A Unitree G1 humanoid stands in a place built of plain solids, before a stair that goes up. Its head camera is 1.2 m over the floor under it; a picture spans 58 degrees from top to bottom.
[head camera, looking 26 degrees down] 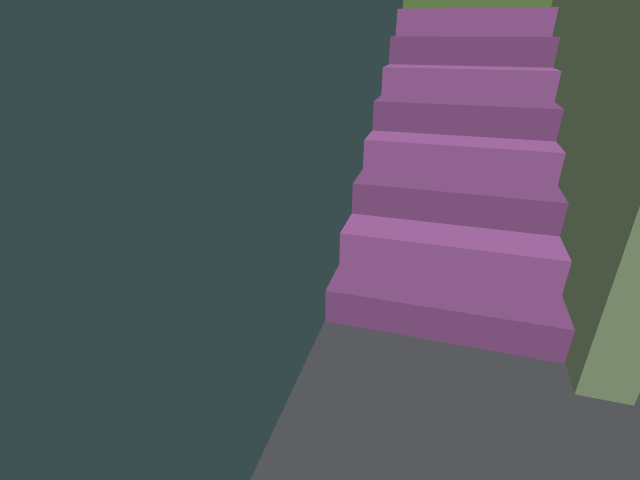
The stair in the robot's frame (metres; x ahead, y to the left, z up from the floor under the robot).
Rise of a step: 0.17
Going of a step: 0.26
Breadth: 0.99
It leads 16 degrees to the right of straight ahead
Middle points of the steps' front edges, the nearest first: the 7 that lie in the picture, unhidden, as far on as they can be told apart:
1.48 -0.50 0.17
1.72 -0.57 0.33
1.96 -0.64 0.50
2.20 -0.71 0.66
2.45 -0.79 0.83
2.69 -0.86 0.99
2.93 -0.93 1.16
